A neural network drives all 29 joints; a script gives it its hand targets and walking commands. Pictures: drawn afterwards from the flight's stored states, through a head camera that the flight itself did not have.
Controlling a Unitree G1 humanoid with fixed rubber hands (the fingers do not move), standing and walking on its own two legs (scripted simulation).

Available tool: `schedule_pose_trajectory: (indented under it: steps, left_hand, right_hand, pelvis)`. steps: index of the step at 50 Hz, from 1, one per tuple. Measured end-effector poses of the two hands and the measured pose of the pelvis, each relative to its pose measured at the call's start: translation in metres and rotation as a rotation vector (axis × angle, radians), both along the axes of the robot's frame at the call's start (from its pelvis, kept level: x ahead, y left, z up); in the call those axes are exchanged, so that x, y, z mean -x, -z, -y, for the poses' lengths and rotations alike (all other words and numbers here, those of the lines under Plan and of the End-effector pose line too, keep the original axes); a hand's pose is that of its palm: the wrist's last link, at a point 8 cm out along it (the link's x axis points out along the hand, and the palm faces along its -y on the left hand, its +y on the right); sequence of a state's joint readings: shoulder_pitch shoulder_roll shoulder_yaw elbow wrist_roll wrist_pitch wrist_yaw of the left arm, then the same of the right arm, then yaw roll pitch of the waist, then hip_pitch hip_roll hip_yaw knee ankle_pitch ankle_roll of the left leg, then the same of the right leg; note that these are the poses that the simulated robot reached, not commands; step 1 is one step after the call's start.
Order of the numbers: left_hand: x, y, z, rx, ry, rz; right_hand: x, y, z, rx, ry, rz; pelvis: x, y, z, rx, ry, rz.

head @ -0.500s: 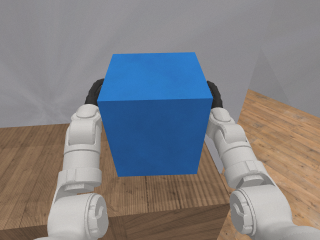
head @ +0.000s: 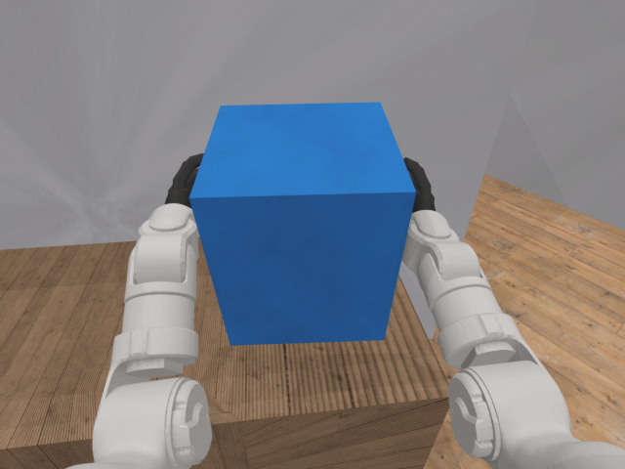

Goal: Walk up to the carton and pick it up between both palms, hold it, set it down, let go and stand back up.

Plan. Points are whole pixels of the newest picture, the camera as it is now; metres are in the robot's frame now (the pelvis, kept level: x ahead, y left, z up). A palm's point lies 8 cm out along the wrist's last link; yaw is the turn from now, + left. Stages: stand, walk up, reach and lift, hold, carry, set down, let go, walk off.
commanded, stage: hold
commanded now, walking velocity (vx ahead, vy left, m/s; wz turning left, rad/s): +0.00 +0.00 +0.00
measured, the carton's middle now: (304, 225) +0.37 +0.00 +0.18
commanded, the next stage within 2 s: none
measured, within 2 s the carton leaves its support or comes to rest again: neither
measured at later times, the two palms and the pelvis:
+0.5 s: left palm (182, 212) +0.36 +0.16 +0.21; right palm (418, 216) +0.36 -0.14 +0.20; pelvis +0.00 +0.00 +0.00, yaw +0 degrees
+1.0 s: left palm (182, 213) +0.36 +0.16 +0.21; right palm (417, 216) +0.36 -0.14 +0.20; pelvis +0.00 +0.00 +0.00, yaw +0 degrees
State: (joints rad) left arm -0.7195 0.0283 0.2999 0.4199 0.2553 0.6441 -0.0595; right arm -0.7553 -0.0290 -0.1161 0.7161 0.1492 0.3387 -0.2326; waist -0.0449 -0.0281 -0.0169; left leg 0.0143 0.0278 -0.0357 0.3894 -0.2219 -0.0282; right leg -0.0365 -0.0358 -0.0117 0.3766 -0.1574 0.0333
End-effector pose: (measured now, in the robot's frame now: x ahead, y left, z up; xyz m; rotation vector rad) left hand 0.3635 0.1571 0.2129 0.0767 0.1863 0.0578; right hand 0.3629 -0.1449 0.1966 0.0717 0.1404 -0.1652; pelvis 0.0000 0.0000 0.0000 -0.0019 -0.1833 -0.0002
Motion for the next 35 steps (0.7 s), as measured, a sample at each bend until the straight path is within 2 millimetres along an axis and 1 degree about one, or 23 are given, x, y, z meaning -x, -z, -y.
schedule_pose_trajectory:
  steps: [35]
  left_hand:
    - [0.0002, -0.0002, -0.0003, 0.0, -0.001, 0.003]
  right_hand:
    - [-0.0001, -0.0006, -0.0003, 0.0, -0.001, 0.005]
  pelvis:
    - [0.0, 0.0, 0.0, 0.0, 0.0, 0.001]
